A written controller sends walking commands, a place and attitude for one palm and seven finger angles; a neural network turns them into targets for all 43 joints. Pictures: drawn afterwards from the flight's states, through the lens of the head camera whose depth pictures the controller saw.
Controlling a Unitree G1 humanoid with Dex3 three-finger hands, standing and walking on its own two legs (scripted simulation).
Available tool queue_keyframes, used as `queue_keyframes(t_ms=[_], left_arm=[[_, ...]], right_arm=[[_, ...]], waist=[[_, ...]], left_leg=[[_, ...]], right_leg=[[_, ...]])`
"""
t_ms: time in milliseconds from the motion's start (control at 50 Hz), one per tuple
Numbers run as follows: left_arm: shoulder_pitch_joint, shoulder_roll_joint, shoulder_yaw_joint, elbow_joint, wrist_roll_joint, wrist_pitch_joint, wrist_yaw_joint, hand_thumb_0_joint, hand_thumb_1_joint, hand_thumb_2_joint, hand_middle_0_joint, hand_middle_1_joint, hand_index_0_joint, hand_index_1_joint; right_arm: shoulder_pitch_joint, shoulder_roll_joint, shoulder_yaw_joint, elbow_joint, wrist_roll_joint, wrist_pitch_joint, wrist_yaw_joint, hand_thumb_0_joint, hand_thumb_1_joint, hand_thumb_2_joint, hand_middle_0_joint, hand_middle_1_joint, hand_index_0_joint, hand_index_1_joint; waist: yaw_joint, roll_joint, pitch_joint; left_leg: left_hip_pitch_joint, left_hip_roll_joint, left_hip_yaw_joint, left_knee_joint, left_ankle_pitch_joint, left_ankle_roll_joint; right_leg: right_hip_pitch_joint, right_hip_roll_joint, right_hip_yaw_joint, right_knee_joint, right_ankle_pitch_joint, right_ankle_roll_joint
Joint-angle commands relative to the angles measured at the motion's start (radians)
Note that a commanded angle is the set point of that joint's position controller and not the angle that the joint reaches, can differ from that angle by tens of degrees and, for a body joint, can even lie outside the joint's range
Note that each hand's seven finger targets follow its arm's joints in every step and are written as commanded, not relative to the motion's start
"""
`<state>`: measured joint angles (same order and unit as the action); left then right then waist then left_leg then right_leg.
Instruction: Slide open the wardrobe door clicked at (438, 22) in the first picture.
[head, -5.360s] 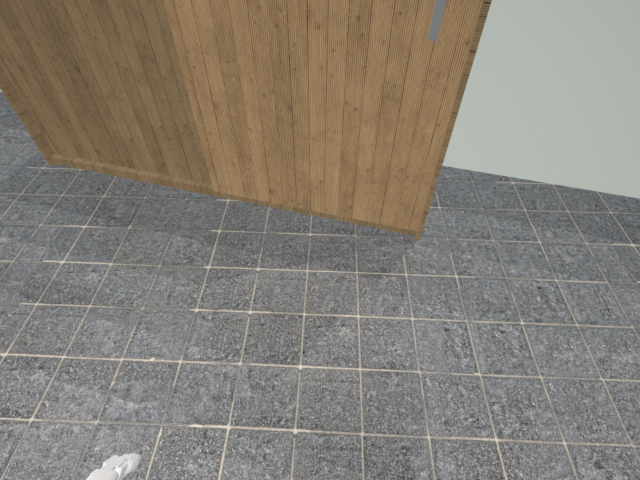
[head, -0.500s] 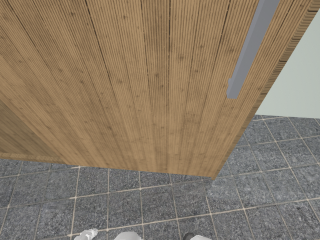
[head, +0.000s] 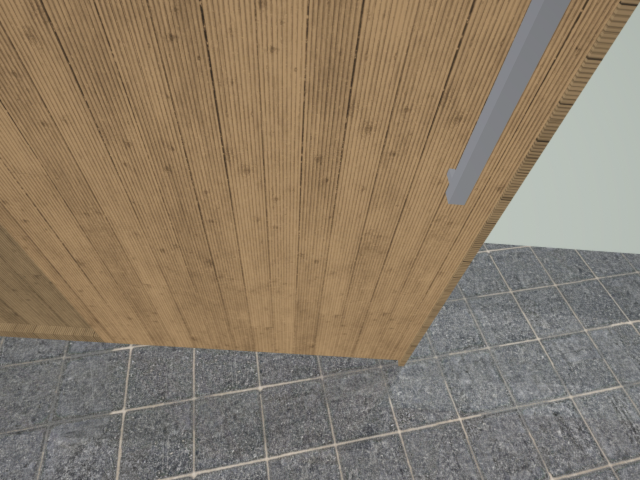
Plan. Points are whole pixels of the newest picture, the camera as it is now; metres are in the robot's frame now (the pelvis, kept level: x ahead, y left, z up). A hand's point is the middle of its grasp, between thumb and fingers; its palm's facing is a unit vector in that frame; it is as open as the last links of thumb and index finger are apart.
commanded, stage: come to a stop and stand still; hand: right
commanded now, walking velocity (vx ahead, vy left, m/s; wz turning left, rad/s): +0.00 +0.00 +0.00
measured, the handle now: (496, 93) +0.53 -0.20 +0.22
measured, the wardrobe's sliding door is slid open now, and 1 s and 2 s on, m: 0.00 0.00 0.00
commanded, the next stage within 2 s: look again from close up in 1.46 s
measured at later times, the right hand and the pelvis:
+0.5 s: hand out of the picture -0.03 -0.27 -0.19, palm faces +0.03 +0.98 -0.21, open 7.4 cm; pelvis -0.05 -0.08 -0.01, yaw +0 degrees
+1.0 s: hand out of the picture -0.10 -0.20 -0.19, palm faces +0.04 +0.98 -0.17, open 7.4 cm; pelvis -0.07 -0.04 -0.01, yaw -1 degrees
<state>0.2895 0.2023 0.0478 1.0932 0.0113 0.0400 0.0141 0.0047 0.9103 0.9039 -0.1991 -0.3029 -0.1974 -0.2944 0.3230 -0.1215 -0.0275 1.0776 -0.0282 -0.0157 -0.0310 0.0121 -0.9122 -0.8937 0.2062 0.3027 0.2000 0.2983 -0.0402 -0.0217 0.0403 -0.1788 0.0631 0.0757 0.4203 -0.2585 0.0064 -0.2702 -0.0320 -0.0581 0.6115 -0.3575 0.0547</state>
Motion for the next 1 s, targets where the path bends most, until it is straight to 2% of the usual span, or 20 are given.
queue_keyframes(t_ms=[0,20,40,60,80,120,140,160,200,220,260,300,320,360,400,440,540,640,680,980], left_arm=[[-0.012,0.066,-0.012,-0.104,0.005,-0.056,-0.001,0.0,0.9,0.9,-0.2,-0.3,-0.2,-0.3],[0.041,0.05,-0.024,-0.138,-0.001,-0.063,-0.004,0.0,0.9,0.9,-0.2,-0.3,-0.2,-0.3],[0.076,0.037,-0.023,-0.123,0.013,-0.072,0.005,0.0,0.9,0.9,-0.2,-0.3,-0.2,-0.3],[0.076,0.054,-0.022,-0.124,0.007,-0.073,0.01,0.0,0.9,0.9,-0.2,-0.3,-0.2,-0.3],[0.071,0.072,-0.021,-0.12,0.006,-0.07,0.015,0.0,0.9,0.9,-0.2,-0.3,-0.2,-0.3],[0.059,0.081,-0.019,-0.131,0.0,-0.071,0.016,0.0,0.9,0.9,-0.2,-0.3,-0.2,-0.3],[0.049,0.087,-0.02,-0.135,-0.002,-0.07,0.018,0.0,0.9,0.9,-0.2,-0.3,-0.2,-0.3],[0.035,0.09,-0.018,-0.138,0.0,-0.069,0.021,0.0,0.9,0.9,-0.2,-0.3,-0.2,-0.3],[0.014,0.1,-0.02,-0.152,0.001,-0.066,0.025,0.0,0.9,0.9,-0.2,-0.3,-0.2,-0.3],[0.017,0.094,-0.021,-0.155,0.003,-0.066,0.024,0.0,0.9,0.9,-0.2,-0.3,-0.2,-0.3],[-0.001,0.1,-0.024,-0.163,0.003,-0.066,0.022,0.0,0.9,0.9,-0.2,-0.3,-0.2,-0.3],[-0.021,0.105,-0.022,-0.175,0.003,-0.062,0.018,0.0,0.9,0.9,-0.2,-0.3,-0.2,-0.3],[-0.018,0.107,-0.02,-0.18,0.004,-0.062,0.017,0.0,0.9,0.9,-0.2,-0.3,-0.2,-0.3],[-0.021,0.112,-0.015,-0.189,0.006,-0.059,0.014,0.0,0.9,0.9,-0.2,-0.3,-0.2,-0.3],[-0.024,0.117,-0.011,-0.195,0.007,-0.057,0.012,0.0,0.9,0.9,-0.2,-0.3,-0.2,-0.3],[-0.019,0.111,-0.008,-0.197,0.007,-0.06,0.011,0.0,0.9,0.9,-0.2,-0.3,-0.2,-0.3],[-0.001,0.108,-0.007,-0.181,0.006,-0.063,0.007,0.0,0.9,0.9,-0.2,-0.3,-0.2,-0.3],[0.032,0.101,-0.011,-0.144,0.005,-0.061,0.005,0.0,0.9,0.9,-0.2,-0.3,-0.2,-0.3],[0.045,0.098,-0.013,-0.127,0.004,-0.061,0.005,0.0,0.9,0.9,-0.2,-0.3,-0.2,-0.3],[0.092,0.038,-0.021,-0.067,-0.001,-0.054,0.006,0.0,0.9,0.9,-0.2,-0.3,-0.2,-0.3]], right_arm=[[0.106,-0.162,-0.011,0.009,0.007,-0.027,-0.052,0.0,-0.9,-0.9,0.2,0.3,0.2,0.3],[0.046,-0.188,-0.014,-0.018,0.004,-0.044,-0.043,0.0,-0.9,-0.9,0.2,0.3,0.2,0.3],[0.067,-0.17,-0.018,-0.033,0.004,-0.042,-0.042,0.0,-0.9,-0.9,0.2,0.3,0.2,0.3],[0.081,-0.162,-0.017,-0.032,0.007,-0.038,-0.042,0.0,-0.9,-0.9,0.2,0.3,0.2,0.3],[0.104,-0.149,-0.012,-0.026,0.012,-0.041,-0.041,0.0,-0.9,-0.9,0.2,0.3,0.2,0.3],[0.073,-0.147,-0.002,-0.039,0.007,-0.024,-0.035,0.0,-0.9,-0.9,0.2,0.3,0.2,0.3],[0.063,-0.134,0.002,-0.046,0.006,-0.013,-0.035,0.0,-0.9,-0.9,0.2,0.3,0.2,0.3],[0.063,-0.117,0.006,-0.05,0.006,-0.003,-0.034,0.0,-0.9,-0.9,0.2,0.3,0.2,0.3],[0.066,-0.109,0.013,-0.054,0.007,0.01,-0.029,0.0,-0.9,-0.9,0.2,0.3,0.2,0.3],[0.057,-0.115,0.012,-0.061,0.004,0.013,-0.026,0.0,-0.9,-0.9,0.2,0.3,0.2,0.3],[0.062,-0.124,0.014,-0.071,0.005,0.024,-0.023,0.0,-0.9,-0.9,0.2,0.3,0.2,0.3],[0.053,-0.128,0.015,-0.082,0.005,0.033,-0.017,0.0,-0.9,-0.9,0.2,0.3,0.2,0.3],[0.046,-0.131,0.015,-0.09,0.002,0.033,-0.015,0.0,-0.9,-0.9,0.2,0.3,0.2,0.3],[0.045,-0.129,0.013,-0.103,0.0,0.039,-0.011,0.0,-0.9,-0.9,0.2,0.3,0.2,0.3],[0.051,-0.129,0.013,-0.111,-0.003,0.041,-0.007,0.0,-0.9,-0.9,0.2,0.3,0.2,0.3],[0.061,-0.134,0.009,-0.117,-0.004,0.036,-0.005,0.0,-0.9,-0.9,0.2,0.3,0.2,0.3],[0.076,-0.136,0.01,-0.112,-0.001,0.026,-0.002,0.0,-0.9,-0.9,0.2,0.3,0.2,0.3],[0.085,-0.129,0.014,-0.095,0.002,0.016,-0.002,0.0,-0.9,-0.9,0.2,0.3,0.2,0.3],[0.096,-0.125,0.016,-0.083,0.005,0.015,-0.003,0.0,-0.9,-0.9,0.2,0.3,0.2,0.3],[0.118,-0.099,0.019,-0.047,0.008,0.001,-0.01,0.0,-0.9,-0.9,0.2,0.3,0.2,0.3]], waist=[[0.02,0.114,-0.036],[0.076,0.027,-0.11],[0.058,-0.02,-0.185],[0.053,0.007,-0.216],[0.04,0.086,-0.216],[0.041,-0.064,-0.162],[0.043,-0.083,-0.111],[0.035,-0.088,-0.066],[0.03,-0.046,0.007],[0.032,-0.069,0.035],[0.025,-0.085,0.054],[0.023,-0.053,0.085],[0.023,-0.052,0.092],[0.026,-0.043,0.118],[0.023,-0.046,0.124],[0.021,-0.052,0.072],[0.022,-0.015,0.023],[0.029,0.024,0.031],[0.031,-0.008,0.033],[0.043,0.041,0.058]], left_leg=[[0.039,0.133,-0.167,0.045,0.683,0.035],[0.074,0.161,-0.129,0.075,0.747,0.047],[0.13,0.147,-0.112,0.147,0.801,0.046],[0.145,0.126,-0.074,0.175,0.8,0.042],[0.127,0.109,-0.065,0.169,0.759,0.039],[0.058,0.08,-0.036,0.19,0.494,0.028],[0.013,0.05,-0.016,0.179,0.29,0.016],[-0.018,0.027,-0.013,0.154,0.131,0.008],[-0.035,0.017,-0.018,0.113,0.05,0.003],[-0.031,0.018,-0.018,0.116,0.055,0.001],[-0.028,0.018,-0.025,0.104,0.014,-0.005],[-0.036,0.015,-0.028,0.091,-0.012,-0.01],[-0.037,0.014,-0.027,0.092,-0.008,-0.009],[-0.051,0.012,-0.029,0.095,-0.019,-0.01],[-0.058,0.012,-0.032,0.098,-0.011,-0.008],[-0.046,0.015,-0.037,0.084,0.004,-0.004],[-0.033,0.019,-0.062,0.044,0.008,0.003],[-0.033,0.03,-0.085,0.011,0.005,0.009],[-0.042,0.029,-0.088,0.009,-0.003,0.008],[-0.113,0.04,-0.139,-0.052,-0.066,0.011]], right_leg=[[0.06,-0.026,0.002,-0.027,0.149,-0.029],[0.052,-0.034,0.018,-0.09,0.188,-0.038],[0.074,-0.048,0.015,-0.102,0.285,-0.056],[0.074,-0.068,0.03,-0.076,0.451,-0.063],[0.084,-0.088,0.047,-0.043,0.554,-0.074],[0.116,-0.095,0.061,-0.059,0.745,-0.075],[0.115,-0.114,0.083,-0.076,0.831,-0.084],[0.106,-0.127,0.095,-0.099,0.83,-0.096],[0.053,-0.121,0.1,-0.137,0.673,-0.102],[0.024,-0.111,0.106,-0.164,0.642,-0.099],[-0.011,-0.104,0.127,-0.21,0.513,-0.096],[-0.062,-0.101,0.146,-0.272,0.252,-0.095],[-0.073,-0.101,0.16,-0.297,0.19,-0.097],[-0.122,-0.11,0.187,-0.367,-0.042,-0.093],[-0.142,-0.115,0.208,-0.411,-0.156,-0.094],[-0.11,-0.111,0.204,-0.403,-0.144,-0.098],[-0.083,-0.102,0.201,-0.389,-0.147,-0.102],[-0.086,-0.087,0.187,-0.373,-0.119,-0.099],[-0.08,-0.086,0.182,-0.378,-0.127,-0.095],[-0.055,-0.055,0.114,-0.283,-0.041,-0.081]])
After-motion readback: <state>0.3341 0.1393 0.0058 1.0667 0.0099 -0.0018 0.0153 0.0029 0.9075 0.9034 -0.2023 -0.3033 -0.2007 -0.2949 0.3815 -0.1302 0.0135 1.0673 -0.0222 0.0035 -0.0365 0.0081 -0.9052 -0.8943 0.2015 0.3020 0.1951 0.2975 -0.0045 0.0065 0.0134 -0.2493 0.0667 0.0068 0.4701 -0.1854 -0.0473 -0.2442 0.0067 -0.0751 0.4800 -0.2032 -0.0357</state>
